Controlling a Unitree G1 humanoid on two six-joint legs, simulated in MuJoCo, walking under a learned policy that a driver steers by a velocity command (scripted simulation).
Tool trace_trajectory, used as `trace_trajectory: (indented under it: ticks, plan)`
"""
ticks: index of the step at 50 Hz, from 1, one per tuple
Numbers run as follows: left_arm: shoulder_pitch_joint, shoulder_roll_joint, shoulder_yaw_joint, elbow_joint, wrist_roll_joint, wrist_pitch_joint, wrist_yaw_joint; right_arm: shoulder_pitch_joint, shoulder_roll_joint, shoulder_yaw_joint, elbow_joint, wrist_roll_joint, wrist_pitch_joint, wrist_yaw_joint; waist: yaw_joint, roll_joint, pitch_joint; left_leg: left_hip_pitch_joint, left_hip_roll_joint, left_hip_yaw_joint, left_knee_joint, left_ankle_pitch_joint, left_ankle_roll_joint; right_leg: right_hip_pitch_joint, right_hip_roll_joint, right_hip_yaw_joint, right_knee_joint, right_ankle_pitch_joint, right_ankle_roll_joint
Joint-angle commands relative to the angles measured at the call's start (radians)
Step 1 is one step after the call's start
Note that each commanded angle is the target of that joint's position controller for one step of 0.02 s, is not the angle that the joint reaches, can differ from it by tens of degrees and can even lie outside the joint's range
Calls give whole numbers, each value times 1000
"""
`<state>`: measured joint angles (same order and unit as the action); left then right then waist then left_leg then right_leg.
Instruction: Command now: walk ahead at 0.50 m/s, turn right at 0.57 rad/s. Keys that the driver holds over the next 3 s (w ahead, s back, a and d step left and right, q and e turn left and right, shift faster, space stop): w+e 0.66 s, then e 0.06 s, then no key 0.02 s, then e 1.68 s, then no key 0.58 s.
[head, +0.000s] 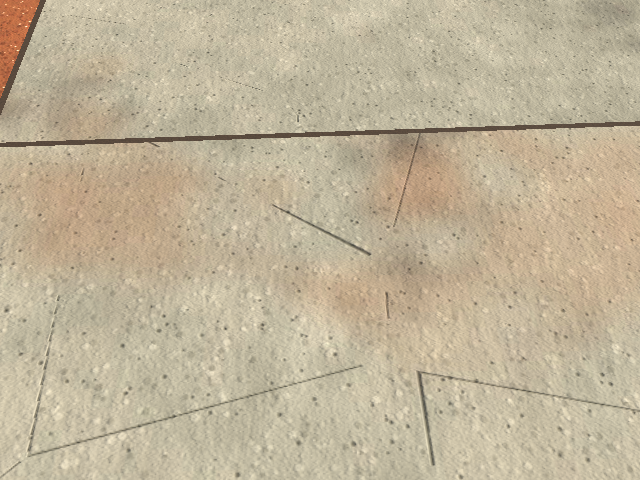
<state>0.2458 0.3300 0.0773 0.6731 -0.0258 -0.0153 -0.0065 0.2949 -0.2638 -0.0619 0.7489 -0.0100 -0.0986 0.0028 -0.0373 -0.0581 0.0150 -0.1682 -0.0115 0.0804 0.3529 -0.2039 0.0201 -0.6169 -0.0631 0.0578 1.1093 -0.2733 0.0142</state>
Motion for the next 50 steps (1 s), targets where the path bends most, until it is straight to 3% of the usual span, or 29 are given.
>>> trace_trajectory:
  ticks: [1,5,8,10,12,13,14,15,16,17,18,19,20,21,24,27,30,33,36,37,38,39,40,41,42,43,45,47,50]
  plan:
    - [-39,13,-1,-90,5,-7,-8,-40,-153,-40,-45,1,-18,-5,11,135,15,93,282,-173,-194,212,171,-136,-51,38,-94,105,14]
    - [-153,-4,-13,-115,4,-19,-33,-26,-185,-47,-15,9,-5,-11,-27,120,41,111,262,-36,-194,257,141,-78,-36,-21,-316,275,-5]
    - [-230,-1,-14,-148,0,-20,-50,11,-212,-55,12,24,7,-11,-45,118,67,165,283,13,-182,275,122,-54,-24,-62,-414,258,-35]
    - [-248,16,-8,-167,0,-18,-58,19,-231,-62,22,34,18,-12,-33,125,68,217,299,45,-132,406,105,-26,-1,-94,-455,184,-68]
    - [-181,56,14,-163,8,-11,-57,14,-265,-72,23,43,31,-17,23,157,2,244,293,89,27,757,84,116,69,-153,-471,83,-113]
    - [-52,94,38,-133,7,-7,-52,4,-269,-72,20,48,38,-21,102,148,-70,210,270,120,203,860,63,293,115,-176,-519,105,-146]
    - [125,155,73,-86,3,2,-36,16,-239,-60,12,40,37,-25,185,110,-161,48,233,136,448,757,27,579,127,-130,-551,151,-185]
    - [173,275,95,-77,-6,4,-16,97,-110,-17,-38,-13,24,-16,120,-165,-248,-383,107,121,828,-83,-36,951,-142,325,-561,140,-324]
    - [182,265,80,-115,-3,-15,-23,68,-113,0,-69,0,-13,-4,128,-166,-435,-573,-20,-122,1027,-423,-47,1070,-281,797,-758,-95,-456]
    - [166,187,56,-101,6,-30,-32,-63,-199,-24,-93,44,-32,5,170,-49,-318,-671,36,-182,1047,-326,-29,997,-255,686,-814,-97,-386]
    - [123,160,47,-93,7,-40,-31,-99,-190,-18,-108,50,-43,4,138,-26,-191,-674,71,-166,974,-233,-14,851,-217,556,-820,-30,-352]
    - [52,130,36,-100,7,-42,-29,-93,-182,-18,-93,26,-45,-5,89,42,-121,-614,109,-165,892,-168,-19,703,-174,450,-818,79,-320]
    - [1,107,28,-112,16,-43,-26,-75,-190,-25,-86,7,-38,-9,47,28,-88,-536,132,-170,826,-127,-26,587,-140,378,-832,185,-307]
    - [-25,99,24,-121,24,-44,-22,-60,-190,-27,-81,2,-26,-7,23,7,-78,-481,139,-171,799,-102,-35,516,-118,347,-855,236,-305]
    - [-12,110,27,-96,19,-52,-6,-71,-148,-18,-80,-9,-1,-9,13,14,-56,-447,123,-143,689,-36,-77,410,-87,265,-882,358,-315]
    - [34,125,31,-66,11,-46,12,-190,-112,-3,-111,-9,1,-7,52,4,-21,-452,93,-140,474,151,-98,379,-43,212,-878,323,-278]
    - [78,134,34,-41,4,-38,21,-302,-95,7,-135,3,-9,8,97,-15,-4,-374,42,-135,273,288,-95,357,-22,211,-863,222,-241]
    - [121,132,35,-15,-4,-31,24,-351,-121,-1,-153,16,-21,22,111,-26,2,-338,22,-161,181,286,-78,411,-53,287,-812,165,-229]
    - [110,129,39,-10,2,-10,33,-305,-157,-22,-149,4,-30,24,77,-69,-12,-271,-7,-162,119,177,-37,493,-50,353,-666,332,-184]
    - [85,112,34,-17,2,-5,36,-237,-161,-28,-131,-2,-35,20,39,-73,-44,-191,-7,-137,74,228,-14,502,-25,338,-594,392,-157]
    - [79,74,22,-32,6,-5,35,-167,-186,-37,-126,-19,-40,14,6,-50,-124,-20,56,-166,64,347,28,459,35,304,-451,397,-115]
    - [122,18,3,-58,28,-7,36,-52,-254,-51,-126,-36,-38,7,-10,118,-279,280,270,-348,151,664,110,280,119,219,-156,64,-57]
    - [295,14,-7,-55,5,-9,31,-6,-268,-57,-99,-26,-13,14,44,408,-427,518,487,-716,116,638,287,16,208,142,105,-468,-4]
    - [284,119,17,-25,-4,0,34,-36,-188,-40,-123,0,4,15,29,269,-368,440,466,-715,77,432,261,-49,119,160,216,-392,22]
    - [161,160,31,-44,-4,14,36,-80,-136,-24,-137,3,17,7,1,192,-240,321,409,-555,56,375,219,-82,93,113,238,-315,40]
    - [102,158,35,-56,1,31,42,-135,-116,-14,-140,-3,30,3,13,136,-162,193,357,-442,33,383,198,-64,63,81,213,-266,53]
    - [94,113,34,-70,3,58,44,-194,-123,-13,-124,-13,41,-3,57,177,-71,-17,285,-296,-29,366,182,30,21,41,125,-211,59]
    - [97,62,22,-76,4,67,46,-211,-139,-21,-108,-18,38,-6,64,212,-61,-63,267,-209,-71,420,201,73,22,-3,34,-171,65]
    - [47,49,15,-99,14,66,37,-213,-168,-35,-89,-6,47,-15,51,182,-117,-2,312,-159,-76,484,228,91,-7,-8,-95,-76,61]
